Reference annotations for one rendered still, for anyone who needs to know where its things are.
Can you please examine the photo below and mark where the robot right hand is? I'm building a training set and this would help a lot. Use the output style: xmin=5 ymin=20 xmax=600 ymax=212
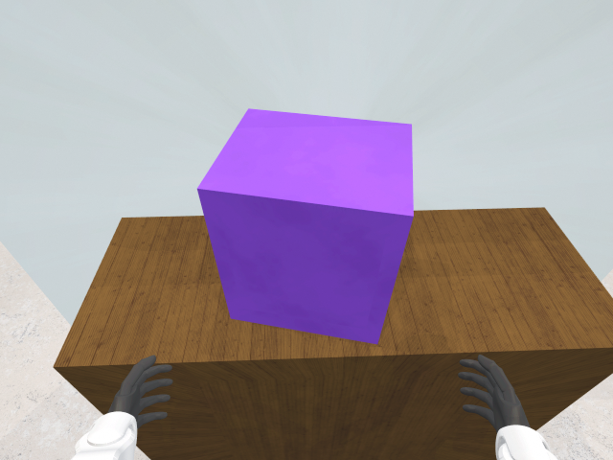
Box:
xmin=458 ymin=355 xmax=531 ymax=433

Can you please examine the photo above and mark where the carton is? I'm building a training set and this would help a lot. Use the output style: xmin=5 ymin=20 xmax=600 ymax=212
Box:
xmin=197 ymin=108 xmax=414 ymax=344

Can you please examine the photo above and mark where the pedestal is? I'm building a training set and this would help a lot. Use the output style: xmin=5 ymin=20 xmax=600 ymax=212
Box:
xmin=53 ymin=207 xmax=613 ymax=460

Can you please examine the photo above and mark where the robot left hand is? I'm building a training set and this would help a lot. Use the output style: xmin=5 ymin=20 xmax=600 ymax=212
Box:
xmin=107 ymin=355 xmax=173 ymax=429

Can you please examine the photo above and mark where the right robot forearm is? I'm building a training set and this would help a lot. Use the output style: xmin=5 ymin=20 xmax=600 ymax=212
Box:
xmin=495 ymin=425 xmax=558 ymax=460

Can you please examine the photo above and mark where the left robot forearm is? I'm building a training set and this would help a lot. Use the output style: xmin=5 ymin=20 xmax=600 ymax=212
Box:
xmin=71 ymin=411 xmax=137 ymax=460

